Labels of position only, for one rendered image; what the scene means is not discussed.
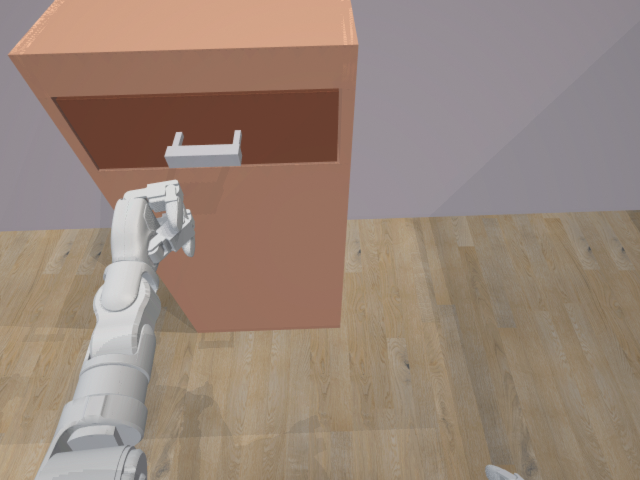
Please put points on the robot left upper arm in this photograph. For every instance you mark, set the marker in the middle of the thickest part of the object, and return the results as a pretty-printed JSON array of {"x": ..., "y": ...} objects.
[{"x": 110, "y": 463}]

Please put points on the drawer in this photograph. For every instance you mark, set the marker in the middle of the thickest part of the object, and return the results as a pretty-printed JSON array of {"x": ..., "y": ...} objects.
[{"x": 277, "y": 126}]

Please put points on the left robot hand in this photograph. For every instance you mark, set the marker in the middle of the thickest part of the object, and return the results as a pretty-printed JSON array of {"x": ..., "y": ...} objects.
[{"x": 134, "y": 224}]

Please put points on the handle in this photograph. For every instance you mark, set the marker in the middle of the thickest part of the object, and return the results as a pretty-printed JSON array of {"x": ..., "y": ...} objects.
[{"x": 178, "y": 156}]

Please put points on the left robot forearm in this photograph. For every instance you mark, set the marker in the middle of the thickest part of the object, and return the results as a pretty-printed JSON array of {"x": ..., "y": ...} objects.
[{"x": 108, "y": 408}]

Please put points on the cabinet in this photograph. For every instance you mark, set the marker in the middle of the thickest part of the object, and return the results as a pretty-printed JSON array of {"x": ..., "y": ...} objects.
[{"x": 269, "y": 238}]

